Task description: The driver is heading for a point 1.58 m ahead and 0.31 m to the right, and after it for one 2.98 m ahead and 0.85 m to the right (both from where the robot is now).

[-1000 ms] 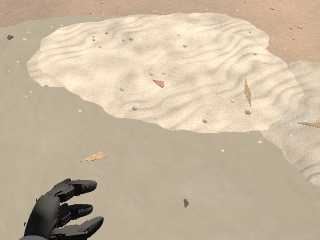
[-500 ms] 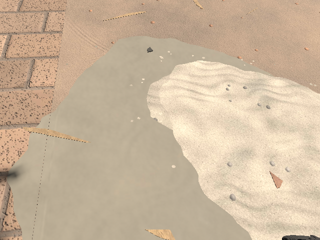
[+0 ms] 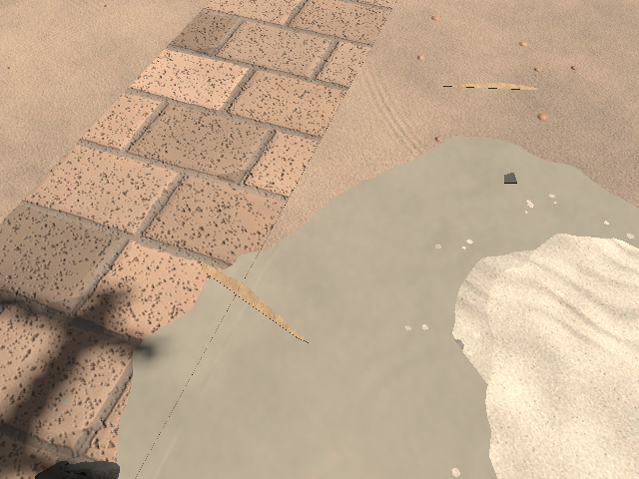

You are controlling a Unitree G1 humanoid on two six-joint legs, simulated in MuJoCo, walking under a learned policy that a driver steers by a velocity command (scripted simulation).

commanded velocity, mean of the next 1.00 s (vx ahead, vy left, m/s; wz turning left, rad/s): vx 0.02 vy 0.00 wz -0.18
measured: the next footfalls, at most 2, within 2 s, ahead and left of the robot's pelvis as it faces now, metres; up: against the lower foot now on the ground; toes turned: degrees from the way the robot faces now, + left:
left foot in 0.36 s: +0.03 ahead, +0.11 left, +0.00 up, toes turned +11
right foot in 0.78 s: +0.05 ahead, -0.14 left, +0.00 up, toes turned -11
